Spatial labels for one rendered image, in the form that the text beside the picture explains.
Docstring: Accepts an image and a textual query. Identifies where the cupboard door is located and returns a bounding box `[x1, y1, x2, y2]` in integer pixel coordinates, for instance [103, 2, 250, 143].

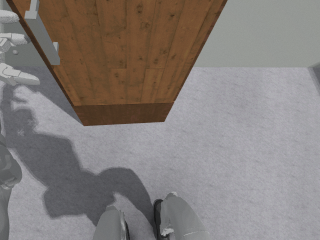
[12, 0, 223, 106]

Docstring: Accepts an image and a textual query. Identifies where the handle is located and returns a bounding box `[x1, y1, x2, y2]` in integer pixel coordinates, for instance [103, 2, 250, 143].
[24, 0, 60, 65]

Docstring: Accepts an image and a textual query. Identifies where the left robot shin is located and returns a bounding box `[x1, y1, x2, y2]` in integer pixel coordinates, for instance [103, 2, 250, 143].
[105, 205, 126, 240]

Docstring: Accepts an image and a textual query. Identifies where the left robot hand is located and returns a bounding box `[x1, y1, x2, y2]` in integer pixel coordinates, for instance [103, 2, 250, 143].
[0, 9, 41, 86]

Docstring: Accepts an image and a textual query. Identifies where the robot left upper arm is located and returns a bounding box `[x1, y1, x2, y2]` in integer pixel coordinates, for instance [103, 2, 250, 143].
[0, 145, 23, 240]

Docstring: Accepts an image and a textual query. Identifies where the robot left thigh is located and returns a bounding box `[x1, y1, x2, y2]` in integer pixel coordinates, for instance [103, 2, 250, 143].
[92, 209, 127, 240]

